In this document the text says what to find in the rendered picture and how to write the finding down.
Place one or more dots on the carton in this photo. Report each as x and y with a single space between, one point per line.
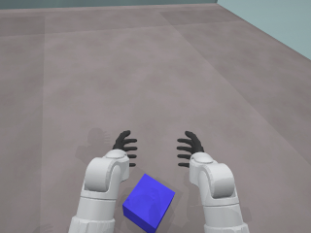
147 203

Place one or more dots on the left robot hand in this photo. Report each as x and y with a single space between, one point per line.
121 141

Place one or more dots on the right robot forearm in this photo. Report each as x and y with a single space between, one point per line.
218 195

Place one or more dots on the left robot forearm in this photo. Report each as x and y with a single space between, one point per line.
99 193

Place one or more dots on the right robot hand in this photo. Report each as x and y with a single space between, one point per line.
195 146

